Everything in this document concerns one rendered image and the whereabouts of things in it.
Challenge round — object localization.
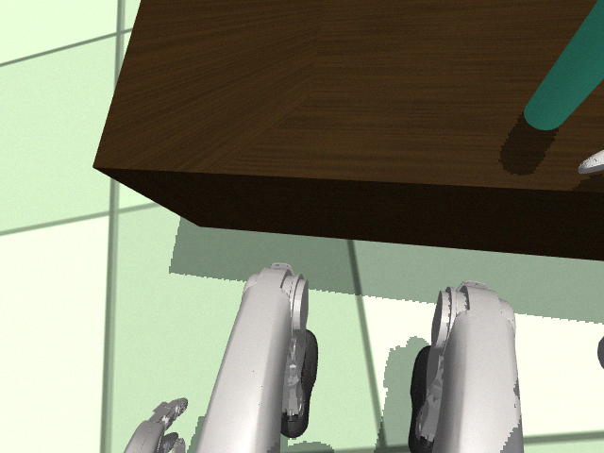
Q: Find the left robot hand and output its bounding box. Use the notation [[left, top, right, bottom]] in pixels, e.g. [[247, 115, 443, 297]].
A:
[[124, 398, 188, 453]]

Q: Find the left robot foot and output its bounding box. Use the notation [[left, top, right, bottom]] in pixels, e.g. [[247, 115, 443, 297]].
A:
[[281, 329, 318, 438]]

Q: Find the right robot hand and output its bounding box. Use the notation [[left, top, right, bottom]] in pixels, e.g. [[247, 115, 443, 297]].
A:
[[579, 150, 604, 174]]

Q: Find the right robot foot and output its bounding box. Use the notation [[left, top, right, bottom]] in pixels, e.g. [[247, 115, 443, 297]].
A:
[[408, 345, 435, 453]]

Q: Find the can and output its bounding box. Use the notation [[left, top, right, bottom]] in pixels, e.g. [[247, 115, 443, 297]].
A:
[[524, 0, 604, 130]]

